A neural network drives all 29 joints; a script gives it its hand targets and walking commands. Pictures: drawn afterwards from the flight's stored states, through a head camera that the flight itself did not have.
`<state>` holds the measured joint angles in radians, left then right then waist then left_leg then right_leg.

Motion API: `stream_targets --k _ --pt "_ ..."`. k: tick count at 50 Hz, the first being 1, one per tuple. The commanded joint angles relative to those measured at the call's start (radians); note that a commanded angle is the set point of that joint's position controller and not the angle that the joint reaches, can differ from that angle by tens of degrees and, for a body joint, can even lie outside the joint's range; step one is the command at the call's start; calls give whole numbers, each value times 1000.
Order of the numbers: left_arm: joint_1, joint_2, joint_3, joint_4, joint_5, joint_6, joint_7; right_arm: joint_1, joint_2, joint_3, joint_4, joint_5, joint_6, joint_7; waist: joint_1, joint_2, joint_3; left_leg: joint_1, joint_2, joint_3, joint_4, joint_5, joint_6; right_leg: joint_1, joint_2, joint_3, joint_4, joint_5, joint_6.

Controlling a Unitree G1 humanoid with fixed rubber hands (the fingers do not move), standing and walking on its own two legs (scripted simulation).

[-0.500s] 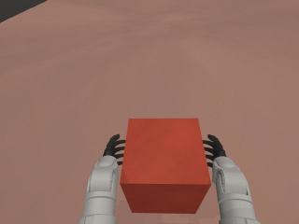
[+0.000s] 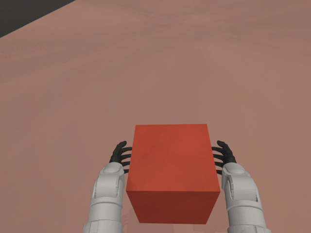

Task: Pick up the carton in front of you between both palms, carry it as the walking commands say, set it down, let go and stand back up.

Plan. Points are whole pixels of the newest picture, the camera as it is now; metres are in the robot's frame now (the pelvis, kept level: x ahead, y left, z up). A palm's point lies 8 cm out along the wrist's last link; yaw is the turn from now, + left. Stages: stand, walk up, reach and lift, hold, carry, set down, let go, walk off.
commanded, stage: hold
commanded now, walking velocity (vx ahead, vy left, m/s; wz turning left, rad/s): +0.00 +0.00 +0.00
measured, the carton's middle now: (171, 175) +0.32 +0.00 -0.04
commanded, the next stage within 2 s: set down in 0.28 s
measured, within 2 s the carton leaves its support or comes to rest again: neither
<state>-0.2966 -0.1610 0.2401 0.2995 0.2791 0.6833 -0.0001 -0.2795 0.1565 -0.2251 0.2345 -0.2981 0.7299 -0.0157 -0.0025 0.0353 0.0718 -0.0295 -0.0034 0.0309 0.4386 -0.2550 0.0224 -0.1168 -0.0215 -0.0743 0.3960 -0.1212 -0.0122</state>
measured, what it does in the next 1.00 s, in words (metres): lowers itself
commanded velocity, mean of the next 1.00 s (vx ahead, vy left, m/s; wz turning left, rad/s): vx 0.00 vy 0.00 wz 0.00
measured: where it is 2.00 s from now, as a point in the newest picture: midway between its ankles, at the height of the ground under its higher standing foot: outside the picture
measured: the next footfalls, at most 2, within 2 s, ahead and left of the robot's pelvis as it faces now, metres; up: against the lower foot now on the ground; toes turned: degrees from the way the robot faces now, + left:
none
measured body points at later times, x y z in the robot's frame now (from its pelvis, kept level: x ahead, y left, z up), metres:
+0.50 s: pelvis +0.00 -0.02 +0.00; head -0.03 -0.04 +0.44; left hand +0.32 +0.14 +0.04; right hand +0.33 -0.17 +0.03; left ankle +0.00 +0.11 -0.74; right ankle +0.07 -0.11 -0.74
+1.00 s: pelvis -0.03 -0.01 -0.09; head +0.20 -0.03 +0.30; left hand +0.38 +0.14 -0.17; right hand +0.39 -0.16 -0.18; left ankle +0.00 +0.11 -0.74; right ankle +0.07 -0.12 -0.74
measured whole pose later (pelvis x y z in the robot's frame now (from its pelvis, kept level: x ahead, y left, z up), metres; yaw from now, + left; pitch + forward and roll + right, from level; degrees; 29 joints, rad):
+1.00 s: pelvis -0.03 -0.01 -0.09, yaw +1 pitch +28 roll +1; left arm -0.61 -0.15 0.41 0.50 0.19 0.14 0.06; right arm -0.64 0.08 -0.36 0.52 -0.25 0.17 -0.01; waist 0.01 0.04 0.04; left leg -1.12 -0.04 0.01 1.05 -0.41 0.01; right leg -1.21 -0.02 -0.01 1.00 -0.27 -0.02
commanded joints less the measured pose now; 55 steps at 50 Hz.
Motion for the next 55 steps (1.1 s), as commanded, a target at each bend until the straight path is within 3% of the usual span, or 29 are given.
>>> stream_targets --k 1,18,23,27,31,33,37,42,46,49,55 --pt "-489 -908 -485 -22 -223 -41 -232 -484 926 517 -29 249 -45 246 7 -11 -215 -292 -26 -157 -162 -29 46 324 90 158 6 9 -7" --pt "-567 -913 -414 44 -189 -56 -262 -559 961 459 57 233 -49 259 9 -45 -222 -277 -50 -140 -132 -46 54 332 53 186 -38 -61 4" --pt "-685 -875 -283 177 -107 -107 -262 -669 936 316 201 161 -93 253 8 -35 -165 -337 -52 -135 -87 -111 57 275 52 193 -12 -163 1" --pt "-755 -796 -118 275 3 -164 -231 -747 832 152 305 54 -156 224 6 -24 -123 -429 -57 -134 -22 -146 53 206 64 191 50 -188 -8" --pt "-722 -678 18 318 96 -242 -187 -716 681 21 364 -37 -245 189 12 -31 -138 -523 -80 -115 62 -102 38 88 84 183 130 -113 -14" --pt "-701 -633 40 325 106 -296 -173 -690 627 4 382 -54 -306 177 12 -35 -180 -581 -94 -101 114 -59 26 21 93 177 182 -29 -15" --pt "-687 -656 -30 322 59 -429 -175 -696 652 92 391 -13 -450 171 25 -39 -345 -702 -117 -84 219 29 9 -54 107 182 304 155 -15" --pt "-768 -757 -235 284 -47 -572 -180 -798 754 292 365 65 -597 173 33 -43 -706 -865 -141 -73 365 149 -20 -82 114 183 488 353 -16" --pt "-845 -792 -406 190 -148 -610 -146 -873 761 422 267 119 -631 161 7 -63 -1060 -939 -153 -76 490 265 -47 -125 125 165 634 474 -13" --pt "-856 -799 -439 173 -177 -589 -121 -879 740 443 250 134 -608 168 -7 -67 -1140 -937 -157 -81 559 273 -53 -311 142 137 697 384 -2" --pt "-951 -863 -362 246 -146 -480 -147 -930 759 331 386 96 -509 236 -13 -22 -959 -1105 -158 -74 628 13 -60 -682 161 103 759 38 -12"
